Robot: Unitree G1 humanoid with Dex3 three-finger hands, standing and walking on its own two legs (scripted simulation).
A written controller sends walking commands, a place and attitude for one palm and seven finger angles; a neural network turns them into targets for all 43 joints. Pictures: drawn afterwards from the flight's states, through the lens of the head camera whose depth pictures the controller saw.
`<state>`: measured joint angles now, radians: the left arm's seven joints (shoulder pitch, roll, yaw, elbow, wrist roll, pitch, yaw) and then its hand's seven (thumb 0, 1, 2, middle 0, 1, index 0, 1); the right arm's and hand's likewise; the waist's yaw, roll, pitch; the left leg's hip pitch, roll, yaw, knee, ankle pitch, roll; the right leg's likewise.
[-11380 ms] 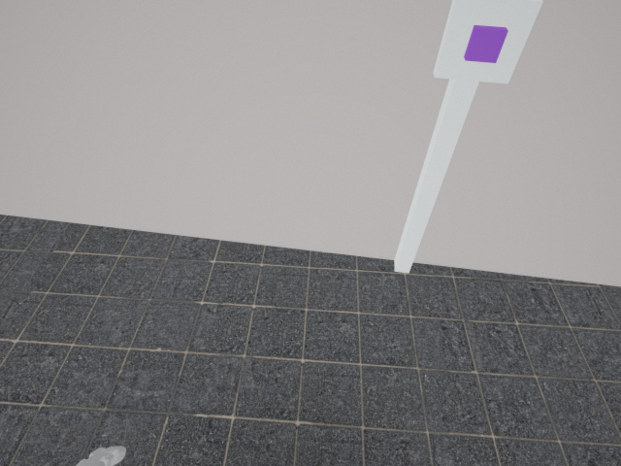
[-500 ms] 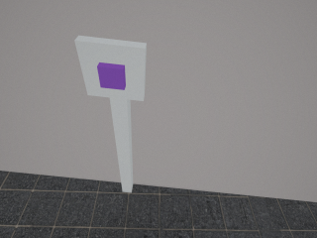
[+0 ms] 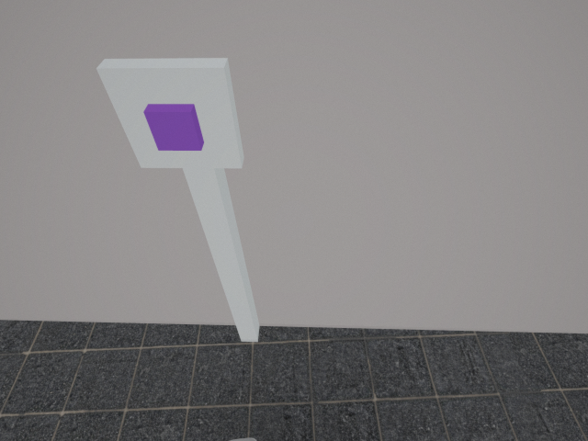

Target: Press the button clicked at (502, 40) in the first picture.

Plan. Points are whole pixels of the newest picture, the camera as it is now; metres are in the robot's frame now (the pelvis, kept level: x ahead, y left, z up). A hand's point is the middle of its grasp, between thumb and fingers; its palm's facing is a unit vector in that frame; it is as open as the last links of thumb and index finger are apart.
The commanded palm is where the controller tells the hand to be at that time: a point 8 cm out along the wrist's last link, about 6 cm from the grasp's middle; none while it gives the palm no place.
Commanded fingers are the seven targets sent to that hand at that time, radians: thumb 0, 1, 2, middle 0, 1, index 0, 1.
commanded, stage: come to a stop and stand still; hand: left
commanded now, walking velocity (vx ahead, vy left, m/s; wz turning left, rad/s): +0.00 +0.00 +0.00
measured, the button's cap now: (176, 126) +0.52 +0.22 +0.16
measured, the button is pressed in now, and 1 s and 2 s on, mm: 0 0 0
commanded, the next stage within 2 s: look again from close up in 0.78 s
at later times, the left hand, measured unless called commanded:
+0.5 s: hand out of the picture -0.08 +0.14 -0.16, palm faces +0.08 -0.99 -0.13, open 7.3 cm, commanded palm none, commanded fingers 0.00 0.90 0.90 -0.20 -0.30 -0.20 -0.30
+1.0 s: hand out of the picture -0.09 +0.16 -0.17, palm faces +0.05 -0.99 -0.14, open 7.4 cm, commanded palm none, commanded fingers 0.00 0.90 0.90 -0.20 -0.30 -0.20 -0.30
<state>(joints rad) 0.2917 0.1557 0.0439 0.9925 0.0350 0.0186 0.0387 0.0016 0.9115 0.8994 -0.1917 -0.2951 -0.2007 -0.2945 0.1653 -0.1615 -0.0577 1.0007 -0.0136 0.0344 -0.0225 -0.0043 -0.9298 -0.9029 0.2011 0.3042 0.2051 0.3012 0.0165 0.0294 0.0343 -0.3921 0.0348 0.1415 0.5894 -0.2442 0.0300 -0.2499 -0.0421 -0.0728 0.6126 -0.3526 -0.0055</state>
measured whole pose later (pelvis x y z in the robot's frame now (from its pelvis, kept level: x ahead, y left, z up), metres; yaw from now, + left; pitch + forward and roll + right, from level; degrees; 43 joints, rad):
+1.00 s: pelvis -0.05 +0.01 +0.00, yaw +1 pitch -1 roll -1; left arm 0.38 0.10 -0.01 1.11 0.02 -0.01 0.03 0.00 0.91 0.90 -0.20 -0.30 -0.20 -0.30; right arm 0.37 -0.12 0.00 1.06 -0.02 0.01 -0.01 0.01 -0.91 -0.90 0.20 0.30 0.20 0.30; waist -0.01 0.02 0.00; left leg -0.30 0.01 0.05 0.59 -0.27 0.03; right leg -0.30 -0.02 -0.09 0.53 -0.22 -0.01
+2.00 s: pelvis +0.04 +0.01 +0.01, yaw +0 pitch +0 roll +0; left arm 0.33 0.11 0.01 1.11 0.01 -0.02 0.04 0.00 0.91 0.90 -0.20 -0.30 -0.20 -0.29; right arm 0.28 -0.13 0.00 1.12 0.00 -0.03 -0.05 0.02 -0.93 -0.90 0.20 0.30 0.20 0.30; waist 0.01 -0.01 0.05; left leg -0.14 -0.01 0.06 0.52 -0.35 0.03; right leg -0.17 -0.03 -0.07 0.54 -0.32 0.00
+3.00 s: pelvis -0.05 +0.02 +0.01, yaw +0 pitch -1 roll +0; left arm 0.39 0.14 -0.02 1.10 0.02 0.00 0.02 0.01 0.91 0.90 -0.19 -0.30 -0.20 -0.29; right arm 0.33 -0.15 0.01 1.08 -0.01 0.00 -0.01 0.01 -0.91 -0.90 0.20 0.30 0.20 0.30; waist 0.01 -0.02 0.02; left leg -0.23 -0.03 0.07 0.48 -0.23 0.06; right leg -0.26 -0.04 -0.04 0.47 -0.20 0.01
